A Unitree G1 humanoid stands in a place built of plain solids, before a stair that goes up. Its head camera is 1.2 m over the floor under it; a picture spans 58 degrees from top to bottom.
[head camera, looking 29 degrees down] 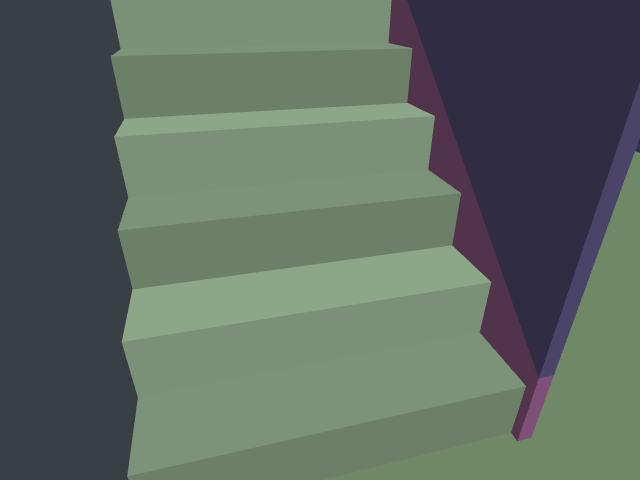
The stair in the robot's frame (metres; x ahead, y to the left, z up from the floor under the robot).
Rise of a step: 0.21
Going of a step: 0.24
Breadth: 1.10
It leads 15 degrees to the left of straight ahead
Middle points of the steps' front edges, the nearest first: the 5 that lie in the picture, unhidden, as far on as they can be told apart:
0.77 -0.07 0.21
1.00 -0.01 0.42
1.24 0.05 0.62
1.47 0.11 0.83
1.71 0.17 1.04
